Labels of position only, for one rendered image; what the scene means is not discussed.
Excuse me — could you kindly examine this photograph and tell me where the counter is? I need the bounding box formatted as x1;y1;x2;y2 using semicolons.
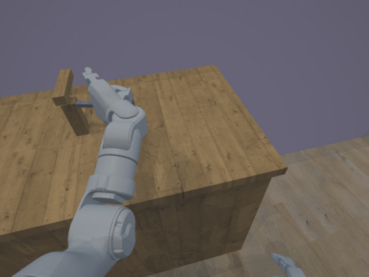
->
0;65;288;277

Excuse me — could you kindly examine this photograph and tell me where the right robot hand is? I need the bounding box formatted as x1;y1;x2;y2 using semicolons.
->
271;253;306;277

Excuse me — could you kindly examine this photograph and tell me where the left robot forearm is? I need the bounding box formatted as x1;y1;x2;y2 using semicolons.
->
68;100;148;245

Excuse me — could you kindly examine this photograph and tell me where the left robot upper arm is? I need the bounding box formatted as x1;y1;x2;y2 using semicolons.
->
12;204;135;277

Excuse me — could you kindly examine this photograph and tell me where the tap lever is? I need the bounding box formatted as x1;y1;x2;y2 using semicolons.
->
76;99;135;108

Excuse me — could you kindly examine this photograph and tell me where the left robot hand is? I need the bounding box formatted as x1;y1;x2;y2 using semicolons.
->
82;67;133;125

